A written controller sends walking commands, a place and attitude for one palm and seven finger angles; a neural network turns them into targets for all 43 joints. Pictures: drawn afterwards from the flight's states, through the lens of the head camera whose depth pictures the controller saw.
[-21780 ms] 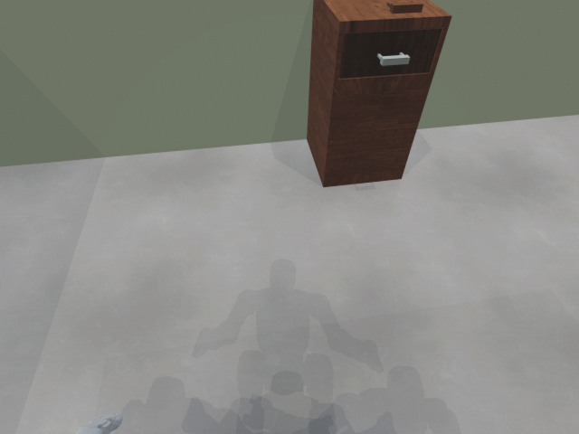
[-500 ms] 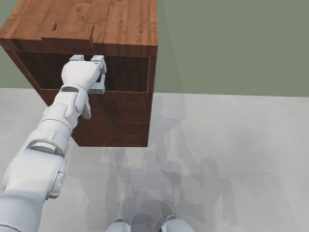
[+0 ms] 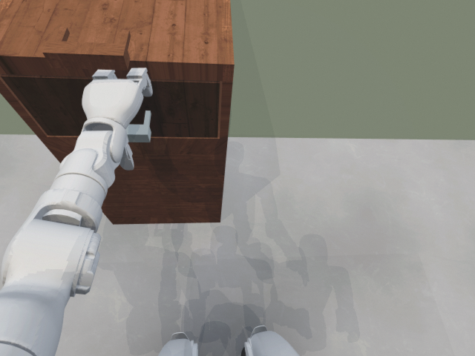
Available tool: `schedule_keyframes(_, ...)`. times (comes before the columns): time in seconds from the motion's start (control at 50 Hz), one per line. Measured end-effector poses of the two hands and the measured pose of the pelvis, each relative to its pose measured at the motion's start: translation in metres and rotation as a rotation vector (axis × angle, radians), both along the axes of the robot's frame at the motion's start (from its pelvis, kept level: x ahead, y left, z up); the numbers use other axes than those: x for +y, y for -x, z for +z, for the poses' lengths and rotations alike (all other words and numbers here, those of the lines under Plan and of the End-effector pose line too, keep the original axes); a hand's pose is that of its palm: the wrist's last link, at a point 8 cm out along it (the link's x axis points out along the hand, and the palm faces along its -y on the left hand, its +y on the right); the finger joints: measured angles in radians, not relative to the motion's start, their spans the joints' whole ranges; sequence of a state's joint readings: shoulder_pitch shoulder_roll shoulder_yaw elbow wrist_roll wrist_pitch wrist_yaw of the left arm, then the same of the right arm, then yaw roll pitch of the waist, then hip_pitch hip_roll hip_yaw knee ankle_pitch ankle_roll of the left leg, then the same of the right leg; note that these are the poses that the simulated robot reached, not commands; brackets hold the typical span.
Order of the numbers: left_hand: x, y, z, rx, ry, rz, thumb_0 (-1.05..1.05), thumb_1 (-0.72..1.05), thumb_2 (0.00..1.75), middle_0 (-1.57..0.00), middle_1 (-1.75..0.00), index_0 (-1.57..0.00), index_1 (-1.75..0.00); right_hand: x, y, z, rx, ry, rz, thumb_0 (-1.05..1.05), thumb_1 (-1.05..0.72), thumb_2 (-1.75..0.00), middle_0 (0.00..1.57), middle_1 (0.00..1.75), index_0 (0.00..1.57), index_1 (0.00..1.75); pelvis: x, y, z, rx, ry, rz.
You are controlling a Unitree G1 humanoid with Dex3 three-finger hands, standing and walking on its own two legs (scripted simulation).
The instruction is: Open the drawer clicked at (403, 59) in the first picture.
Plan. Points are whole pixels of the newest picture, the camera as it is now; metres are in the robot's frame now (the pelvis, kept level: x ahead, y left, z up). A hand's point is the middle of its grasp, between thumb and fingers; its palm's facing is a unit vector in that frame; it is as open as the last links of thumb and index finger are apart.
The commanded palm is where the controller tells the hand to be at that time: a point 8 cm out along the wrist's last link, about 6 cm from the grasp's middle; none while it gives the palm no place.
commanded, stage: re-aim the fingers above the handle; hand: left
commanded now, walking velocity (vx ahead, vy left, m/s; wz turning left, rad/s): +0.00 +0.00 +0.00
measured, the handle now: (123, 124) +0.57 +0.17 -0.03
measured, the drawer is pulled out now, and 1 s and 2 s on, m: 0.00 0.00 0.00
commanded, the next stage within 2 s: lower the fingers behind the handle in 0.58 s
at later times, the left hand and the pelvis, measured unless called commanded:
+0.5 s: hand (117, 128) +0.52 +0.16 +0.03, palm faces -0.01 -0.07 -1.00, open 13.8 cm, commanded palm +0.50 +0.18 +0.08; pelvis -0.01 +0.00 +0.00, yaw +0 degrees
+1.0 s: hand (114, 145) +0.50 +0.18 +0.00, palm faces -0.08 -0.05 -1.00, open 13.8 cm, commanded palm +0.50 +0.18 +0.05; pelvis +0.00 +0.00 -0.01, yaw -1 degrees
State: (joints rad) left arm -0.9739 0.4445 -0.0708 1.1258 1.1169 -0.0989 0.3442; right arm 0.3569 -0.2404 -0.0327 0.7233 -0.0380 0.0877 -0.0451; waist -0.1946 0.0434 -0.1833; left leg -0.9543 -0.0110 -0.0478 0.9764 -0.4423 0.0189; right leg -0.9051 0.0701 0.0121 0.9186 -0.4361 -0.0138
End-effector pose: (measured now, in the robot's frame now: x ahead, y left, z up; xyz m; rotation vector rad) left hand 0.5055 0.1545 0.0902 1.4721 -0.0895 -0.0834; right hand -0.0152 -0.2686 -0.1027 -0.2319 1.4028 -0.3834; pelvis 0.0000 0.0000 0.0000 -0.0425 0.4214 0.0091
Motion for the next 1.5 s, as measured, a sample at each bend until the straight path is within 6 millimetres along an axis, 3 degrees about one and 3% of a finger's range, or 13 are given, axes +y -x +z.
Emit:
schedule_keyframes(0.1,0.004,0.000,-0.009,-0.048,-0.063,0.081,0.00,-0.49,0.30,-0.34,-1.23,-0.34,-1.24,0.000,0.003,-0.008,0.014,-0.029,-0.002,0.00,-0.91,-0.89,0.20,0.30,0.20,0.30,0.002,0.005,-0.003,0.017,-0.008,-0.026)
schedule_keyframes(0.2,0.037,0.012,-0.028,0.115,-0.146,0.242,0.00,-0.49,0.30,-0.33,-1.22,-0.34,-1.24,0.005,0.006,-0.009,0.017,-0.062,-0.031,0.00,-0.91,-0.89,0.20,0.30,0.20,0.30,0.000,0.008,0.003,-0.004,-0.016,-0.039)
schedule_keyframes(0.28,0.052,0.023,-0.026,0.203,-0.099,0.225,0.00,-0.49,0.30,-0.33,-1.21,-0.33,-1.22,0.008,0.008,-0.001,0.012,-0.049,-0.028,0.00,-0.91,-0.89,0.20,0.30,0.20,0.30,-0.002,0.007,0.010,-0.025,-0.014,-0.025)
schedule_keyframes(0.4,0.027,0.023,-0.005,0.113,-0.046,0.005,0.00,-0.49,0.30,-0.33,-1.20,-0.33,-1.20,-0.001,0.006,0.005,0.014,0.003,0.011,0.00,-0.90,-0.89,0.20,0.30,0.20,0.30,-0.002,0.005,0.007,-0.028,-0.001,0.009)
schedule_keyframes(0.48,0.015,0.012,-0.006,0.026,-0.025,-0.002,0.00,-0.49,0.30,-0.32,-1.20,-0.33,-1.20,-0.007,0.003,0.002,-0.006,0.026,0.018,0.00,-0.90,-0.89,0.20,0.30,0.20,0.30,-0.001,0.008,-0.002,-0.003,0.004,0.011)
schedule_keyframes(0.64,0.038,0.002,-0.035,0.056,-0.104,0.190,0.00,-0.49,0.30,-0.32,-1.20,-0.32,-1.20,0.001,0.010,-0.009,0.012,-0.016,-0.012,0.00,-0.91,-0.89,0.20,0.30,0.20,0.30,0.003,0.012,-0.007,0.033,-0.002,-0.028)
schedule_keyframes(0.72,0.048,0.010,-0.031,0.124,-0.089,0.199,0.00,-0.49,0.30,-0.32,-1.20,-0.32,-1.20,0.012,0.016,-0.006,0.037,-0.049,-0.031,0.00,-0.91,-0.89,0.20,0.30,0.20,0.30,0.004,0.007,0.001,0.014,-0.004,-0.032)
schedule_keyframes(0.88,0.039,0.015,-0.017,0.127,-0.060,0.064,0.00,-0.49,0.30,-0.32,-1.20,-0.32,-1.20,0.013,0.012,0.001,0.034,-0.031,-0.018,0.00,-0.90,-0.89,0.20,0.30,0.20,0.30,0.003,-0.001,0.004,-0.010,0.005,-0.006)
schedule_keyframes(1.02,0.025,0.020,-0.043,0.072,-0.054,0.032,0.00,-0.49,0.30,-0.31,-1.20,-0.32,-1.20,0.004,0.004,-0.009,0.020,-0.014,0.005,0.00,-0.90,-0.89,0.20,0.30,0.20,0.30,0.005,0.004,-0.007,0.023,0.006,-0.011)
schedule_keyframes(1.16,0.028,0.016,-0.052,0.013,-0.098,0.117,0.00,-0.49,0.30,-0.30,-1.21,-0.32,-1.20,0.004,0.001,-0.022,0.016,-0.032,0.020,0.00,-0.91,-0.89,0.20,0.30,0.20,0.30,0.003,0.012,-0.017,0.046,0.003,-0.010)
schedule_keyframes(1.3,0.028,0.010,-0.050,0.084,-0.105,0.176,0.00,-0.49,0.30,-0.29,-1.20,-0.32,-1.20,0.007,0.009,-0.022,0.017,-0.045,0.000,0.00,-0.91,-0.89,0.20,0.30,0.20,0.30,-0.001,0.015,-0.015,0.042,0.000,-0.014)
schedule_keyframes(1.5,0.032,0.013,-0.050,0.104,-0.102,0.103,0.00,-0.49,0.30,-0.26,-1.20,-0.32,-1.20,0.001,0.030,-0.024,0.056,-0.022,-0.007,0.00,-0.90,-0.89,0.20,0.30,0.20,0.30,-0.005,0.015,-0.021,0.048,-0.002,-0.018)
